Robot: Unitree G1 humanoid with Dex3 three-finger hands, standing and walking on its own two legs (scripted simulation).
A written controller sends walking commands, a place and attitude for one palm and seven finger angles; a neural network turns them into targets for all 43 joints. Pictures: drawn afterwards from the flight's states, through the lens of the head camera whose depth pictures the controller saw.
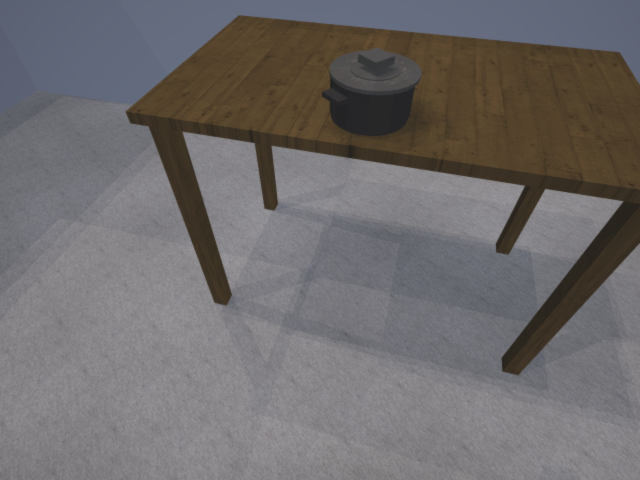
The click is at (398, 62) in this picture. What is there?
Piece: lid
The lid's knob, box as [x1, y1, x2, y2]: [358, 48, 394, 70]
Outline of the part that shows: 358,54 358,61 374,70 392,64 394,60 393,55 379,48 374,48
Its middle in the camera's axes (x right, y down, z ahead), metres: +0.11 -0.36 +0.76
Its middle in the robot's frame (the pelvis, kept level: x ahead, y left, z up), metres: +0.83 -0.06 +0.15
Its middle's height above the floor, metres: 0.93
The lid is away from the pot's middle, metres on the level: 0.00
